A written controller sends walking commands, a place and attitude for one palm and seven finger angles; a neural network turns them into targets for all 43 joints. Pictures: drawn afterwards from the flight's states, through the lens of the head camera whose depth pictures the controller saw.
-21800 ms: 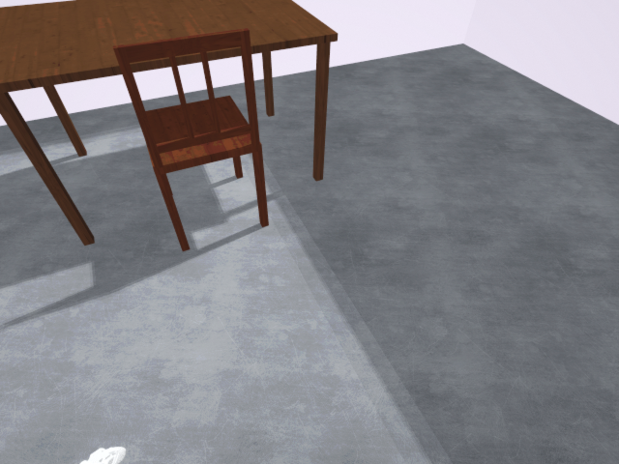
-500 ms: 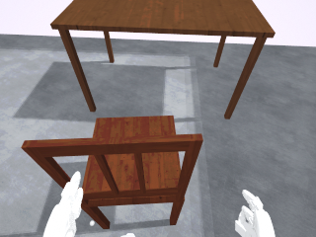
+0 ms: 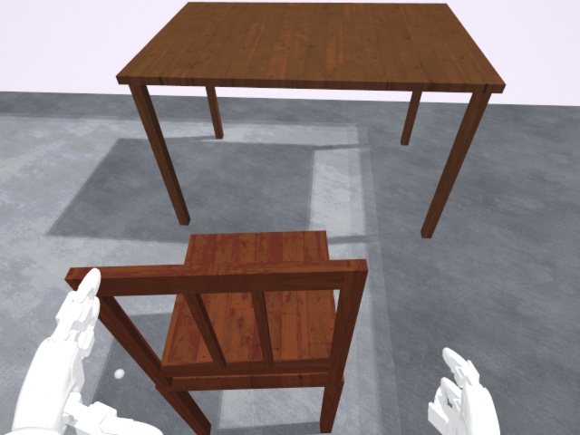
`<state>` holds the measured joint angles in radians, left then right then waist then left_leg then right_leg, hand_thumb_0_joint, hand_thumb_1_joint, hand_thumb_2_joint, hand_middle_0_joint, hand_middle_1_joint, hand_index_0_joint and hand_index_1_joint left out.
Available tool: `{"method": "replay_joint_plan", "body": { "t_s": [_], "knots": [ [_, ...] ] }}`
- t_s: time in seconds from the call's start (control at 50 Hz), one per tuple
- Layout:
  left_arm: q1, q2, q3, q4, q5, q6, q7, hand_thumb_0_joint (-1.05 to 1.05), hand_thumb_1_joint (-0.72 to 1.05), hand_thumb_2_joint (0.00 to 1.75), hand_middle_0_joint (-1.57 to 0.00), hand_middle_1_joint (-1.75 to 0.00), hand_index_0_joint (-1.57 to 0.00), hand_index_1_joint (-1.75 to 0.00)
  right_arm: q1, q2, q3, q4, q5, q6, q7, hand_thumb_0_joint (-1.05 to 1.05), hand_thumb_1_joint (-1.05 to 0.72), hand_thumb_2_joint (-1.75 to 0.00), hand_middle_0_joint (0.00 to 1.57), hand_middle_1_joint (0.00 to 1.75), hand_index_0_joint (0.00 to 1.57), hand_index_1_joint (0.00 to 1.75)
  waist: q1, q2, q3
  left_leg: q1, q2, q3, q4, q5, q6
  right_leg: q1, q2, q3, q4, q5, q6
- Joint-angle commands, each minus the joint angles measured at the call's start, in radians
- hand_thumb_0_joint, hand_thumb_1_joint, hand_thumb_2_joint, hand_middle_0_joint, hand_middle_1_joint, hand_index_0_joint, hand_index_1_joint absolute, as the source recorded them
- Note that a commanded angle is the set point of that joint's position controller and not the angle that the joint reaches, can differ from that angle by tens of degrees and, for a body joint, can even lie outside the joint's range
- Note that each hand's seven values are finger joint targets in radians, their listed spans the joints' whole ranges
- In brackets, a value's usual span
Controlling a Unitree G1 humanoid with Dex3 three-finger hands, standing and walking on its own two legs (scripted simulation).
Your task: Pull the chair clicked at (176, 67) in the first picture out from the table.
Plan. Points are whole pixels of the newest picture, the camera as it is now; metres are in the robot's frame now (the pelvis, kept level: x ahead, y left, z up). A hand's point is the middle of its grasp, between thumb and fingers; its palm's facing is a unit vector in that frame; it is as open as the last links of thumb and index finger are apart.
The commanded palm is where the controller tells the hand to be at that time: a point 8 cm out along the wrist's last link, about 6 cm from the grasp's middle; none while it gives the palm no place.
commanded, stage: draw the hand back to the body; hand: left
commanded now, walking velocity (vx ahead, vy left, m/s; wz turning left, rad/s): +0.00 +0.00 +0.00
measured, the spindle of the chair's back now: (208, 333) +0.29 +0.17 -0.07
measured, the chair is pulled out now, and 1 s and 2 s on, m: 0.62 0.62 0.62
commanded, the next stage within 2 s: step back with the hand held close in 0.96 s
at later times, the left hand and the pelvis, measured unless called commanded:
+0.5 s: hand (60, 280) +0.22 +0.26 +0.18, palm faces +0.42 -0.79 -0.45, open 10.5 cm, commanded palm +0.17 +0.30 +0.20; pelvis +0.03 +0.01 +0.03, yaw -1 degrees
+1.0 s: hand (59, 264) +0.23 +0.25 +0.20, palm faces +0.44 -0.78 -0.44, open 7.4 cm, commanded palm +0.18 +0.30 +0.21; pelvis +0.03 +0.00 +0.04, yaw -2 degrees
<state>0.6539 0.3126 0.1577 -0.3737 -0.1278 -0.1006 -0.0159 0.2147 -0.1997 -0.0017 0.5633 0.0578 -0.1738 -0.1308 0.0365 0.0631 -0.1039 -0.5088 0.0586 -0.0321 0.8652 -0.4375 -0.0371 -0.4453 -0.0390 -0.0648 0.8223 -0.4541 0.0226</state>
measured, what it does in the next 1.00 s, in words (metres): stands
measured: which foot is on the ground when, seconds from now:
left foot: down 0.00-1.00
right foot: down 0.00-1.00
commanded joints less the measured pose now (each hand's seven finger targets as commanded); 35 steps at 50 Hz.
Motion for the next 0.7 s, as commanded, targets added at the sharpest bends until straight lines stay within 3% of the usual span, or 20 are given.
{"method": "replay_joint_plan", "body": {
  "t_s": [0.0,0.04,0.08,0.22,0.32,0.38,0.42,0.5,0.56,0.62,0.68],
  "knots": [
    [-0.021,0.152,0.121,-0.260,0.060,0.021,0.149,0.00,-0.12,0.41,-0.06,-0.09,-0.06,-0.09,-0.122,-0.099,-0.017,-0.168,-0.015,-0.025,-0.022,0.00,-0.90,-0.90,0.20,0.30,0.20,0.30,0.004,0.000,0.021,0.148,-0.015,0.024,-0.208,0.173,0.043,0.066,-0.011,0.015,-0.255,0.188,-0.044],
    [-0.059,0.160,0.128,-0.255,0.070,0.025,0.170,0.00,-0.04,0.44,-0.07,-0.10,-0.07,-0.10,-0.124,-0.104,-0.013,-0.165,-0.019,-0.020,-0.024,0.00,-0.90,-0.90,0.20,0.30,0.20,0.30,0.002,-0.023,0.032,0.187,-0.015,0.020,-0.241,0.174,0.046,0.086,-0.012,0.010,-0.282,0.188,-0.041],
    [-0.088,0.180,0.151,-0.242,0.075,0.031,0.184,0.00,0.03,0.48,-0.08,-0.12,-0.08,-0.12,-0.133,-0.111,-0.013,-0.152,-0.019,-0.017,-0.026,0.00,-0.90,-0.90,0.20,0.30,0.20,0.30,0.005,-0.011,0.054,0.212,-0.014,0.016,-0.276,0.175,0.045,0.117,-0.012,0.012,-0.316,0.187,-0.044],
    [-0.127,0.167,0.158,-0.260,0.085,0.024,0.199,0.00,0.28,0.60,-0.12,-0.17,-0.12,-0.17,-0.145,-0.119,-0.009,-0.125,-0.029,-0.019,-0.008,0.00,-0.90,-0.90,0.20,0.30,0.20,0.30,0.009,0.025,0.047,0.325,-0.013,0.017,-0.363,0.297,0.044,0.218,-0.010,0.003,-0.344,0.317,-0.041],
    [-0.144,0.192,0.212,-0.270,0.083,0.019,0.202,0.00,0.47,0.69,-0.14,-0.21,-0.14,-0.21,-0.155,-0.120,-0.014,-0.106,-0.036,-0.015,0.003,0.00,-0.90,-0.90,0.20,0.30,0.20,0.30,0.020,-0.007,0.030,0.374,-0.005,0.024,-0.397,0.401,0.043,0.284,-0.009,0.000,-0.361,0.418,-0.041],
    [-0.171,0.230,0.265,-0.268,0.083,0.020,0.203,0.00,0.57,0.74,-0.16,-0.23,-0.16,-0.23,-0.160,-0.121,-0.016,-0.093,-0.037,-0.008,0.010,0.00,-0.90,-0.90,0.20,0.30,0.20,0.30,0.026,0.008,0.031,0.390,-0.003,0.026,-0.410,0.446,0.041,0.316,-0.009,0.003,-0.378,0.462,-0.044],
    [-0.176,0.215,0.271,-0.260,0.077,0.020,0.201,0.00,0.65,0.78,-0.16,-0.25,-0.16,-0.25,-0.164,-0.118,-0.016,-0.092,-0.038,0.003,0.013,0.00,-0.90,-0.90,0.20,0.30,0.20,0.30,0.024,-0.014,0.037,0.404,-0.001,0.034,-0.417,0.474,0.042,0.324,-0.008,0.003,-0.380,0.495,-0.039],
    [-0.228,0.233,0.303,-0.262,0.072,0.017,0.196,0.00,0.79,0.85,-0.19,-0.28,-0.19,-0.28,-0.168,-0.123,-0.023,-0.082,-0.039,0.017,0.019,0.00,-0.90,-0.90,0.20,0.30,0.20,0.30,0.021,-0.008,0.043,0.433,0.001,0.048,-0.420,0.515,0.045,0.341,-0.009,0.011,-0.399,0.556,-0.036],
    [-0.261,0.256,0.334,-0.293,0.072,0.010,0.197,0.00,0.90,0.90,-0.20,-0.30,-0.20,-0.30,-0.168,-0.124,-0.024,-0.078,-0.042,0.013,0.028,0.00,-0.90,-0.90,0.20,0.30,0.20,0.30,0.027,0.030,0.001,0.463,0.002,0.054,-0.419,0.570,0.047,0.367,-0.013,0.010,-0.399,0.595,-0.035],
    [-0.202,0.184,0.283,-0.205,0.067,0.027,0.185,0.00,0.90,0.90,-0.20,-0.30,-0.20,-0.30,-0.170,-0.122,-0.031,-0.070,-0.041,0.030,0.034,0.00,-0.90,-0.90,0.20,0.30,0.20,0.30,0.021,-0.036,0.047,0.453,0.010,0.060,-0.423,0.576,0.048,0.355,-0.012,0.005,-0.407,0.614,-0.029],
    [-0.205,0.193,0.292,-0.171,0.067,0.033,0.178,0.00,0.90,0.90,-0.20,-0.30,-0.20,-0.30,-0.179,-0.128,-0.040,-0.069,-0.039,0.048,0.036,0.00,-0.90,-0.90,0.20,0.30,0.20,0.30,0.019,-0.059,0.055,0.443,0.007,0.068,-0.430,0.536,0.050,0.361,-0.013,0.009,-0.420,0.607,-0.028]
  ]
}}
